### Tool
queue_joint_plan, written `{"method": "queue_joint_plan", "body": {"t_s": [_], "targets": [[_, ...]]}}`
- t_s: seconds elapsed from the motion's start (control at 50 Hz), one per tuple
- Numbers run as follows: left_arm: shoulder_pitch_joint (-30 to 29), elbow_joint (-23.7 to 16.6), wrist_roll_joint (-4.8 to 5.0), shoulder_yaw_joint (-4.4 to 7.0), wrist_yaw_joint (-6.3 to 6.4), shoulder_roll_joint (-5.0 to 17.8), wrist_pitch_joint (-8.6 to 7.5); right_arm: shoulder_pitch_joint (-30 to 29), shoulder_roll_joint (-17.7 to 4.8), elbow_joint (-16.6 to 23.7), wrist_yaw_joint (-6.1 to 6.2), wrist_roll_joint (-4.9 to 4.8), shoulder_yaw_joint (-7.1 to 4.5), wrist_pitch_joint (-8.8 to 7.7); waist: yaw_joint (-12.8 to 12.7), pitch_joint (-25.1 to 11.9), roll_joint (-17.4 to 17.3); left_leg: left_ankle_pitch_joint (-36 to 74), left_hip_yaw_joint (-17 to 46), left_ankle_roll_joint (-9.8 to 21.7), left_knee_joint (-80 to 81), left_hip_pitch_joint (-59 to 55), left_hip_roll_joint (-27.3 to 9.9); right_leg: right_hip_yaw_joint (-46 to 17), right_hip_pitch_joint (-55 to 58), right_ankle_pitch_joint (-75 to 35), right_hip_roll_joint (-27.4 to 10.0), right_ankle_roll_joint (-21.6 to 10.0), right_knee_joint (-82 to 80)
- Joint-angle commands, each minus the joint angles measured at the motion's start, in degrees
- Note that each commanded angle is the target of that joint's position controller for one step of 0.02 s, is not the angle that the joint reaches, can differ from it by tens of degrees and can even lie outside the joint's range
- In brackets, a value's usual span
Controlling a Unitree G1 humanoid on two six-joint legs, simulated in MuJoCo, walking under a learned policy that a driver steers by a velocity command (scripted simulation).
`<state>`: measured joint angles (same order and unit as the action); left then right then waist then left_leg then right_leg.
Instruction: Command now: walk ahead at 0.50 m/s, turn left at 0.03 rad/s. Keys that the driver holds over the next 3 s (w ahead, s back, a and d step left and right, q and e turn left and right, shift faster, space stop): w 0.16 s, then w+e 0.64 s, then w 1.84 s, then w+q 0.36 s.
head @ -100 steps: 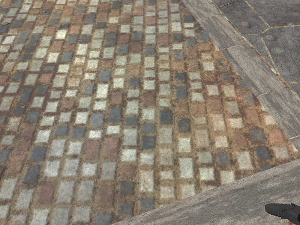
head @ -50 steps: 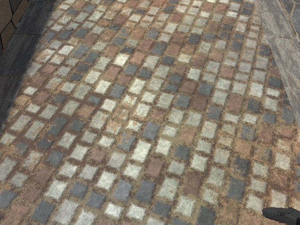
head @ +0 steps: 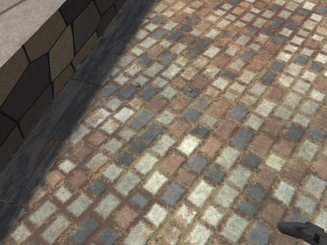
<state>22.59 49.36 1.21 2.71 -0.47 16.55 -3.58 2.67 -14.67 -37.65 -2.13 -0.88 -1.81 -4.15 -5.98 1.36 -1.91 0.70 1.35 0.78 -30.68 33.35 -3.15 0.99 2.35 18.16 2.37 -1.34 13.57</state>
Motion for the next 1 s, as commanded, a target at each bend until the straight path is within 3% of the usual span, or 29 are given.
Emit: {"method": "queue_joint_plan", "body": {"t_s": [0.02,0.04,0.06,0.08,0.1,0.12,0.14,0.16,0.18,0.2,0.24,0.28,0.4,0.5,0.56,0.58,0.6,0.62,0.64,0.66,0.68,0.7,0.72,0.74,0.8,0.9,0.96,1.0], "targets": [[-0.23,-1.79,0.21,2.74,0.71,11.07,0.41,-1.59,-6.46,4.48,-0.44,0.05,-2.08,-1.28,4.15,0.14,6.93,-4.48,-1.52,2.44,2.49,-4.81,1.90,-7.28,0.91,-35.10,-16.56,-7.61,3.28],[-1.25,-1.89,0.25,2.65,0.87,11.06,0.70,4.57,-8.12,2.71,-0.16,0.30,-3.07,-1.26,7.82,-3.72,6.59,-3.89,-3.16,3.97,4.18,-13.95,3.46,-5.26,-0.17,-43.49,-14.69,-6.42,10.47],[-1.41,-2.48,-0.32,1.92,1.04,9.41,0.76,13.66,-11.04,0.26,0.43,0.59,-4.37,-1.12,11.82,-10.31,5.32,-2.25,-1.18,6.18,2.70,-28.57,1.15,-3.11,-6.35,-41.63,-11.89,-4.59,21.95],[2.91,-4.53,-1.36,0.10,0.88,4.17,-0.04,21.49,-16.70,-0.65,0.97,1.90,-5.60,-0.84,12.08,-20.33,-5.15,-3.97,19.71,13.48,1.18,-51.96,-13.69,-0.04,-26.64,-20.56,-5.31,-0.98,43.82],[4.87,-3.71,-0.89,-0.67,0.50,2.55,-1.18,23.42,-15.04,-1.80,0.82,0.64,-5.24,-0.44,11.73,-25.73,-14.36,-13.55,39.59,18.88,9.72,-58.41,-19.78,-4.82,-39.33,14.24,0.68,0.47,56.55],[0.34,-4.61,0.50,0.88,0.02,8.36,-2.07,20.77,-11.42,-1.63,0.83,0.16,-3.95,-0.29,12.48,-17.75,-8.81,-19.82,35.31,16.32,12.05,-52.87,-17.81,-7.97,-45.51,13.41,-2.99,-0.17,60.94],[-4.73,-6.12,1.17,1.00,-0.22,8.83,-2.53,17.16,-9.98,-1.26,0.98,0.26,-3.40,-0.22,11.50,-10.71,-5.74,-18.43,27.48,14.41,13.32,-44.84,-15.51,-6.11,-46.69,8.46,-5.69,-0.63,59.71],[-7.07,-6.56,0.46,0.96,-0.11,8.14,-2.54,13.77,-8.82,-1.25,0.81,0.74,-2.96,-0.30,9.69,-5.84,-2.02,-13.74,22.14,13.50,15.40,-36.69,-13.09,-4.86,-45.16,4.08,-7.73,-0.33,56.10],[-6.72,-6.12,-0.15,1.30,0.01,7.79,-1.97,11.30,-7.04,-1.07,0.70,1.21,-2.48,-0.66,7.75,-3.94,-2.22,-9.66,17.96,12.70,17.30,-31.38,-11.46,-5.31,-42.15,1.01,-9.51,0.01,52.97],[-5.03,-5.45,-0.07,1.17,-0.06,6.72,-1.21,9.95,-6.57,-1.15,0.63,1.50,-2.41,-0.97,6.24,-3.33,-3.35,-7.61,15.31,12.51,19.20,-27.65,-10.59,-5.54,-38.91,-0.85,-10.23,0.49,51.90],[-3.69,-4.70,0.11,0.86,0.16,4.59,0.23,9.55,-6.87,-2.34,0.59,1.33,-2.70,-2.02,5.04,-2.37,-3.18,-4.08,10.41,12.93,22.09,-23.66,-10.33,-5.78,-37.17,-3.14,-10.48,1.48,50.10],[-6.48,-5.67,0.06,0.93,0.46,4.25,0.85,10.24,-7.92,-3.76,0.99,1.76,-3.12,-2.56,5.30,-0.41,-1.94,-1.56,6.32,12.82,23.83,-22.92,-10.38,-7.18,-40.02,-7.96,-10.28,2.32,46.31],[-15.98,-8.43,-0.24,0.35,-0.95,2.36,0.07,12.43,-9.64,-6.49,2.09,1.45,-3.33,-2.31,8.73,2.01,-0.38,2.56,-4.79,9.34,25.10,-25.94,-8.53,-3.85,-38.99,-25.34,-8.19,1.67,27.81],[-22.72,-12.77,-0.17,0.09,-2.64,2.25,0.13,16.58,-11.10,-9.45,2.49,0.42,-3.94,-0.24,10.84,3.84,0.17,8.99,-7.29,8.17,20.62,-38.13,-12.23,-1.21,-43.56,-19.06,-7.02,-0.88,21.31],[-19.55,-13.94,-0.27,1.26,-3.41,4.43,0.41,15.16,-13.13,-9.13,3.36,0.10,-4.56,1.32,7.58,-0.15,-2.70,34.33,-9.83,6.07,10.15,-41.51,-12.62,3.66,-36.07,-9.69,-2.72,-3.83,21.12],[-13.76,-12.89,-0.23,2.41,-3.31,6.32,0.59,14.54,-13.57,-8.83,3.77,0.18,-4.66,1.92,4.19,-3.75,-3.18,41.63,-11.05,5.04,1.67,-40.44,-11.71,5.06,-28.28,-8.37,-0.32,-5.29,20.57],[-4.49,-10.68,-0.04,4.28,-2.62,9.49,0.73,14.00,-13.06,-8.33,4.20,0.16,-4.34,2.16,-0.70,-8.59,-1.59,38.90,-12.54,3.03,-10.89,-34.03,-9.37,3.89,-14.05,-11.73,1.23,-7.60,17.08],[3.23,-9.38,-0.03,6.15,-1.25,15.27,1.41,15.93,-9.66,-6.42,4.27,1.39,-3.07,1.37,-2.27,-15.01,7.13,16.84,-13.27,0.21,-30.44,-15.95,-5.13,-14.60,5.54,-11.28,-9.84,-13.03,16.37],[0.39,-10.96,0.51,5.93,-1.28,17.24,0.98,18.54,-4.19,-4.46,3.15,2.03,-1.03,-0.71,2.68,-21.25,17.09,-32.50,-3.96,-2.68,-48.37,4.95,7.67,-46.51,20.06,-4.85,-21.73,-23.68,7.45],[1.10,-11.31,0.11,4.53,-1.35,12.37,0.67,13.38,-9.50,-3.85,1.89,0.19,-2.24,-2.88,-1.07,-21.50,10.59,-31.60,5.55,-1.18,-50.67,11.20,3.86,-44.78,20.54,-1.79,-20.95,-21.42,4.51],[-0.55,-11.31,-0.28,3.89,-1.17,9.94,0.31,9.13,-10.13,-2.30,1.38,-1.36,-2.23,-3.99,-0.76,-13.94,7.86,-27.32,4.54,0.07,-48.05,12.95,1.46,-35.69,13.80,-4.53,-18.68,-18.87,4.35],[-4.05,-11.61,-0.33,3.63,-1.17,9.11,0.10,8.09,-9.08,-2.17,1.67,-0.55,-2.03,-4.43,2.13,-8.46,2.10,-23.42,4.01,0.26,-41.58,11.05,-0.95,-29.43,4.73,-10.01,-15.99,-16.85,3.72],[-7.11,-12.42,-0.56,3.02,-0.99,7.05,-0.02,7.76,-9.88,-2.57,2.09,0.84,-2.60,-4.10,3.93,-6.00,1.99,-21.29,3.72,-0.22,-36.59,7.56,-2.56,-25.26,-1.58,-15.93,-14.23,-15.79,2.78],[-8.78,-13.42,-1.12,2.72,-0.76,6.57,0.03,8.72,-9.80,-2.63,2.03,1.28,-2.80,-3.40,5.65,-4.77,3.31,-19.93,3.85,-0.83,-34.93,4.24,-3.07,-23.74,-6.28,-19.40,-13.06,-15.93,1.39],[-8.95,-13.62,-0.77,3.21,-0.01,8.05,-0.18,9.32,-7.79,-2.22,2.20,1.82,-2.48,-1.72,7.08,-3.31,3.77,-16.80,2.24,-3.75,-27.44,1.61,-2.65,-19.63,-13.67,-24.98,-11.42,-16.56,-0.81],[-4.95,-11.29,-0.46,3.18,1.04,8.47,0.07,-0.23,-4.60,-0.55,1.45,1.46,-0.92,-1.94,2.64,-1.57,5.90,4.96,0.08,-4.88,-6.13,-4.46,0.05,-12.06,-17.88,-19.26,-7.31,-11.77,-1.07],[-1.94,-9.42,-0.17,3.17,0.83,8.83,0.09,-3.88,-6.02,0.65,0.82,0.55,-1.21,-2.44,1.03,-0.33,6.40,6.62,1.02,-3.47,-1.19,-4.23,0.61,-14.83,-13.65,-15.14,-9.96,-11.21,0.30],[-0.89,-8.56,-0.16,3.22,0.88,8.85,0.30,-4.64,-7.27,1.29,0.45,0.63,-1.65,-2.81,1.22,0.15,6.65,2.93,1.63,-1.76,1.24,-2.91,0.71,-17.25,-8.86,-15.66,-12.26,-10.64,2.89]]}}
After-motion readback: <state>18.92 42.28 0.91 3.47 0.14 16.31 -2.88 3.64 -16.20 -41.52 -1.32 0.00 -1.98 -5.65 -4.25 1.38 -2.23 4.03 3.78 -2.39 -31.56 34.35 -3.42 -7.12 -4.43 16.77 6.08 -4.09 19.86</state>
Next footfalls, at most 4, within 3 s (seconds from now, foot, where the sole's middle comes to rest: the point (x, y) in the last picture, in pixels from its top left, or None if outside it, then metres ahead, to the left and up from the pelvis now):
0.06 left None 0.21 0.13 -0.77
0.60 right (220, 242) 0.49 -0.13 -0.77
1.08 left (196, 166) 0.83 -0.02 -0.77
1.62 right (266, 142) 1.00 -0.36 -0.77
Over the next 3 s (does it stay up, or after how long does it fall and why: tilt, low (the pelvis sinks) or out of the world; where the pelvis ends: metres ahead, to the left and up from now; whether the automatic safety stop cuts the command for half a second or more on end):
stays up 1.57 -0.52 0.01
